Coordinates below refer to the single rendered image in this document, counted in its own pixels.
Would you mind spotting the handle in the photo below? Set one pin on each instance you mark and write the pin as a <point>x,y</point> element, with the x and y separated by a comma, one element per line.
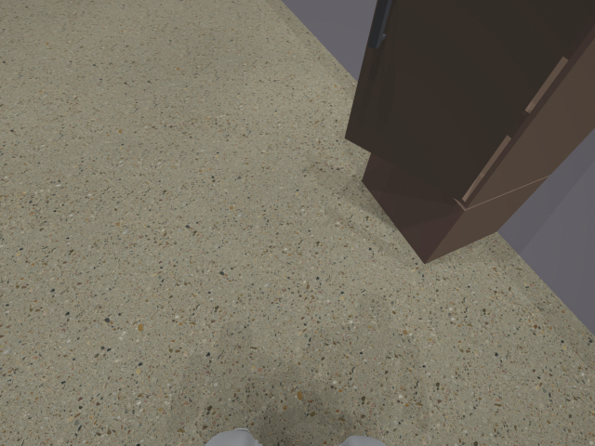
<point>377,34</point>

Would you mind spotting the cupboard door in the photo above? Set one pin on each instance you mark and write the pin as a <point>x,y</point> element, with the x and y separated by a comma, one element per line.
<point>452,77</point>

